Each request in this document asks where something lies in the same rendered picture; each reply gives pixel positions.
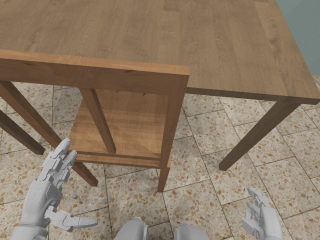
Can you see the robot left hand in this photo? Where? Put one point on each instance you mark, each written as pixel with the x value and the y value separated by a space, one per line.
pixel 47 187

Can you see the robot left shin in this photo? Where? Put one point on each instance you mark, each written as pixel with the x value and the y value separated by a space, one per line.
pixel 137 218

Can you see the table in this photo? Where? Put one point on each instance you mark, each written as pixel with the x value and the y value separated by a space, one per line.
pixel 234 48

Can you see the robot shin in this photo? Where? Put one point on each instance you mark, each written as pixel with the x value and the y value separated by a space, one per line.
pixel 137 218
pixel 185 223

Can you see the robot right shin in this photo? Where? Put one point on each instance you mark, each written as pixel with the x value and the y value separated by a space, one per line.
pixel 185 223

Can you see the robot left forearm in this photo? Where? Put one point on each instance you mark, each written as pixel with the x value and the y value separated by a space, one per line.
pixel 29 232

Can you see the chair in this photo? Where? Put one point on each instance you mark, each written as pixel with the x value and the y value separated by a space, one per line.
pixel 128 114

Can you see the robot right hand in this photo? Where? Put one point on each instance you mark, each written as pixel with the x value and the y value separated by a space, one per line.
pixel 266 222

